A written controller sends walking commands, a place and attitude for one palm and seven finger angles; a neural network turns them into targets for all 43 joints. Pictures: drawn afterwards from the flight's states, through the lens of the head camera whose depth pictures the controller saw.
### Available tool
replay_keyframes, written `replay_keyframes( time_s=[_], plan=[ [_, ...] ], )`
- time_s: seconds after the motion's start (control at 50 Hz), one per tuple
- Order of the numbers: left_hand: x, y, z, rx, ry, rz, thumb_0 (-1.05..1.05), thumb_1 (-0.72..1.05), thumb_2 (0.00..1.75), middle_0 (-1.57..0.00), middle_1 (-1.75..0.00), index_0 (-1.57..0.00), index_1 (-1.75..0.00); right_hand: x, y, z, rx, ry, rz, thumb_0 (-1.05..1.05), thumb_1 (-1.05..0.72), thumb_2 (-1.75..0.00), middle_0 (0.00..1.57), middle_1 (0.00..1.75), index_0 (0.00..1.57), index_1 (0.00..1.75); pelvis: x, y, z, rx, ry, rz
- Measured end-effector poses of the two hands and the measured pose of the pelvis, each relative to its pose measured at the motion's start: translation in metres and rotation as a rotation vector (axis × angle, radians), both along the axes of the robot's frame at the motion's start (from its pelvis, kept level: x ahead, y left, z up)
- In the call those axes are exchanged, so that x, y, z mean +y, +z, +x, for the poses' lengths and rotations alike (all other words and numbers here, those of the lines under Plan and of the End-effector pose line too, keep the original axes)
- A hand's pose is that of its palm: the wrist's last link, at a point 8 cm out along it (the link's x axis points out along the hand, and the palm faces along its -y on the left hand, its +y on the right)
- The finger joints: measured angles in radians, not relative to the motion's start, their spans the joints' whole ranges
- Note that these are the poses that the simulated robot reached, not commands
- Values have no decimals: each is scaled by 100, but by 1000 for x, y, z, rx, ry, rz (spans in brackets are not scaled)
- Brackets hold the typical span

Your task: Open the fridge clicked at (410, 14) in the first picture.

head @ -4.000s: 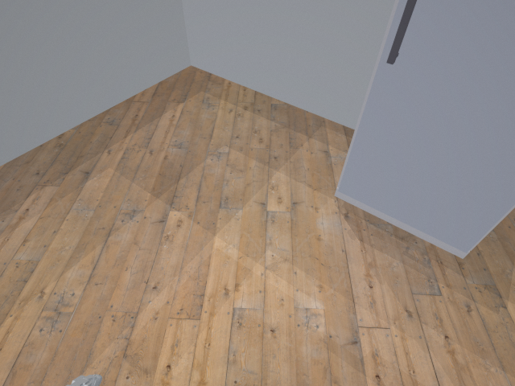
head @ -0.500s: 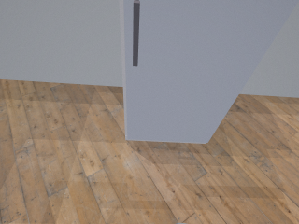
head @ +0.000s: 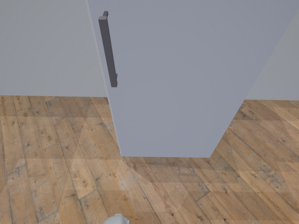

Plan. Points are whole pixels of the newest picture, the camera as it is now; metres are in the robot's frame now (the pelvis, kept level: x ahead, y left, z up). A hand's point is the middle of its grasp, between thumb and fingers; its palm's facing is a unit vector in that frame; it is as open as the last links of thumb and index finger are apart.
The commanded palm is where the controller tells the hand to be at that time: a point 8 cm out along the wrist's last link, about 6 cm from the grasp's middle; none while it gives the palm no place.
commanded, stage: take the last steps up to it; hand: left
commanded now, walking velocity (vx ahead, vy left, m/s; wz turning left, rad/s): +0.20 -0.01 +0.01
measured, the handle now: (110, 53) +0.60 +0.16 +0.14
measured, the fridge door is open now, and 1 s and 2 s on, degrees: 0 0 0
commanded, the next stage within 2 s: come to a stop and stand still in 0.12 s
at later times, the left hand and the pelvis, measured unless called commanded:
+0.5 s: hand (92, 222) +0.16 +0.19 -0.18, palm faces +0.03 -0.98 -0.20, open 7.3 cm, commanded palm none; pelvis +0.12 +0.00 +0.00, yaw -1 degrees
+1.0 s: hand out of the picture +0.12 +0.20 -0.18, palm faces +0.09 -0.98 -0.20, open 7.4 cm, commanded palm none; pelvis +0.08 +0.01 -0.01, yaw +1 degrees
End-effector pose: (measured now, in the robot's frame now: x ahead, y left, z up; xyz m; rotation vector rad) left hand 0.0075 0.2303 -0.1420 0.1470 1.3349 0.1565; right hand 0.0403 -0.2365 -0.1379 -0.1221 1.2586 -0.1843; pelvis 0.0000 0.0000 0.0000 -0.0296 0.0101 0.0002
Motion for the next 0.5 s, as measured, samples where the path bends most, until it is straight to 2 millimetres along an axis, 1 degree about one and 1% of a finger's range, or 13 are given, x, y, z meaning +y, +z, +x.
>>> replay_keyframes(
  time_s=[0.06, 0.1, 0.14, 0.18, 0.22, 0.28, 0.32, 0.38, 0.44, 0.5],
  plan=[
    [-1, -10, -10, 77, 33, -31, 0, 93, 90, -20, -30, -20, -30, 8, 5, 62, -87, 54, -10, 1, -92, -90, 20, 30, 20, 30, 6, -4, 23, -9, 1, -11],
    [0, -19, -13, 125, 60, -52, 0, 92, 90, -20, -30, -20, -30, 16, 6, 97, -131, 87, -22, 1, -92, -90, 20, 30, 20, 30, 12, -10, 40, -18, 3, -17],
    [3, -29, -13, 171, 76, -71, 0, 92, 90, -20, -30, -20, -30, 25, 5, 125, -169, 108, -39, 0, -91, -90, 20, 30, 20, 30, 19, -18, 57, -26, -1, -9],
    [5, -31, -4, 197, 77, -81, 1, 91, 90, -20, -30, -20, -30, 32, 6, 138, -183, 112, -45, 0, -91, -90, 20, 30, 20, 30, 23, -18, 68, -32, -13, -1],
    [8, -27, 13, 191, 68, -85, 1, 91, 90, -20, -30, -20, -30, 36, 8, 141, -168, 98, -43, 0, -91, -90, 20, 30, 20, 30, 26, -13, 78, -34, -17, 1],
    [12, -19, 48, 142, 55, -79, 1, 91, 90, -19, -30, -20, -30, 40, 11, 133, -115, 60, -40, 0, -92, -90, 20, 30, 21, 30, 28, -4, 92, -30, -16, 8],
    [12, -15, 72, 105, 47, -70, 1, 91, 90, -19, -30, -20, -30, 34, 14, 130, -86, 33, -59, -2, -95, -90, 20, 30, 21, 30, 28, 0, 100, -26, -16, 12],
    [10, -11, 104, 57, 36, -56, 1, 91, 90, -19, -30, -20, -30, 27, 12, 122, -22, 24, -62, -2, -95, -90, 20, 30, 21, 30, 24, 3, 110, -25, -11, 16],
    [9, -10, 127, 33, 18, -25, 1, 92, 90, -19, -30, -20, -30, 21, 7, 114, 30, 0, -46, -1, -95, -90, 20, 30, 21, 30, 16, 2, 118, -30, -9, 21],
    [5, -6, 146, 5, 4, 6, 1, 93, 90, -19, -30, -20, -30, 13, -2, 107, 69, -21, -20, 0, -94, -90, 20, 30, 21, 30, 5, -1, 122, -33, -12, 30]
  ],
)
